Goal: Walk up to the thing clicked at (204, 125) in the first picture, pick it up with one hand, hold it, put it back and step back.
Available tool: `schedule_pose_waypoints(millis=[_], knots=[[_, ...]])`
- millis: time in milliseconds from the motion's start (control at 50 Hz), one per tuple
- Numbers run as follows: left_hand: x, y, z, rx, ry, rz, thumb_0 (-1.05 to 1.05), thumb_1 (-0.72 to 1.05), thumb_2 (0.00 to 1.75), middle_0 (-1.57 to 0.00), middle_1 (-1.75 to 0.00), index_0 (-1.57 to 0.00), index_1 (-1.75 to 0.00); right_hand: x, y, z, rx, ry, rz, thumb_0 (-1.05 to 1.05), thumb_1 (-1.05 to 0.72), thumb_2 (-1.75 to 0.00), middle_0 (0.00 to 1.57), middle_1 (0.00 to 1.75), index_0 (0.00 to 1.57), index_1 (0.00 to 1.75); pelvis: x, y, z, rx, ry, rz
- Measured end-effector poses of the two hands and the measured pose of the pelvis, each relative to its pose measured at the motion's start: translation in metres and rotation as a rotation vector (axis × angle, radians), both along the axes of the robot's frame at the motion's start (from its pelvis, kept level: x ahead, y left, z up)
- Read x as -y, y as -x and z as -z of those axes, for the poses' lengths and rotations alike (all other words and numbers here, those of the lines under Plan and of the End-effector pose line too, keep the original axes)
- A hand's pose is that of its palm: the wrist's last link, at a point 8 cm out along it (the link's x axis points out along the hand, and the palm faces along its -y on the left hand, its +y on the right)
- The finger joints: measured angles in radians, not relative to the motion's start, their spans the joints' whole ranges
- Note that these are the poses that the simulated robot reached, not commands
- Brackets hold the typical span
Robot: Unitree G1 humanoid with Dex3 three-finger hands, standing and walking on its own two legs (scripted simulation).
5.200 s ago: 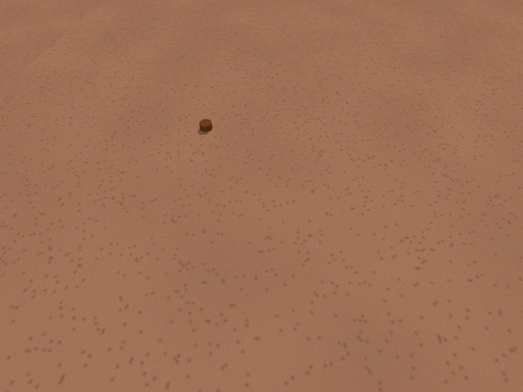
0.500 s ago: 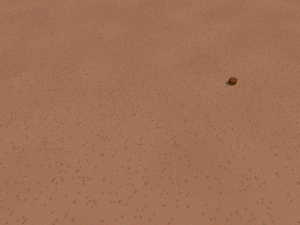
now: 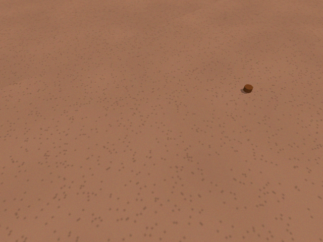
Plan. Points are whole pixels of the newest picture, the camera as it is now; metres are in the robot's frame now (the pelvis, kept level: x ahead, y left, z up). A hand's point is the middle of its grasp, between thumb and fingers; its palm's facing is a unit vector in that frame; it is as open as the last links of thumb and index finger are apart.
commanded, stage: stand
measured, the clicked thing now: (248, 88) +1.47 -0.83 -0.76
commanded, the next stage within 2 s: walk up in 0.72 s
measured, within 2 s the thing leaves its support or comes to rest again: neither
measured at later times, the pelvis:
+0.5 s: pelvis +0.00 +0.00 +0.00, yaw +0 degrees
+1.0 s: pelvis -0.01 +0.03 -0.01, yaw -9 degrees
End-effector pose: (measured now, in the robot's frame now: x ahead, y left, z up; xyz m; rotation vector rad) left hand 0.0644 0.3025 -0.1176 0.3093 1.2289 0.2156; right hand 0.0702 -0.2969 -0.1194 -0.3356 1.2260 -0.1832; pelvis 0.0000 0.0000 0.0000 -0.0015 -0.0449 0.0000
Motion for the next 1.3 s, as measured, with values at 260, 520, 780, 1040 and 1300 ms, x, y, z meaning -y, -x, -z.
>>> schedule_pose_waypoints(millis=[260,520,780,1040,1300], knots=[[-0.001,0.002,0.000,-0.010,-0.001,0.003,0.01,0.91,0.90,-0.20,-0.30,-0.21,-0.30,0.000,0.005,0.001,-0.012,-0.001,0.008,0.00,-0.91,-0.90,0.20,0.30,0.20,0.30,-0.001,0.000,0.000,-0.001,0.001,0.002],[-0.002,0.001,0.001,-0.008,0.001,0.004,0.01,0.91,0.90,-0.20,-0.30,-0.21,-0.30,-0.002,0.004,0.000,-0.009,0.002,0.009,0.00,-0.91,-0.90,0.20,0.30,0.20,0.30,-0.003,-0.001,0.000,0.001,0.001,0.003],[-0.006,0.002,0.002,-0.021,-0.004,0.017,0.01,0.91,0.90,-0.20,-0.30,-0.21,-0.30,0.000,0.000,0.000,0.025,0.002,0.041,0.00,-0.91,-0.90,0.21,0.30,0.20,0.30,-0.007,0.001,0.003,-0.005,0.004,0.044],[-0.031,-0.040,0.008,-0.022,-0.049,0.170,0.01,0.91,0.90,-0.20,-0.30,-0.21,-0.30,0.004,0.041,-0.009,0.082,0.059,0.175,0.00,-0.91,-0.90,0.20,0.30,0.20,0.30,-0.023,0.012,0.012,-0.012,0.004,0.175],[0.020,-0.060,-0.005,0.001,-0.086,0.334,0.01,0.91,0.90,-0.20,-0.30,-0.21,-0.30,0.031,0.089,0.022,0.050,-0.002,0.318,0.00,-0.91,-0.90,0.20,0.30,0.20,0.30,0.002,0.016,0.021,0.005,-0.011,0.309]])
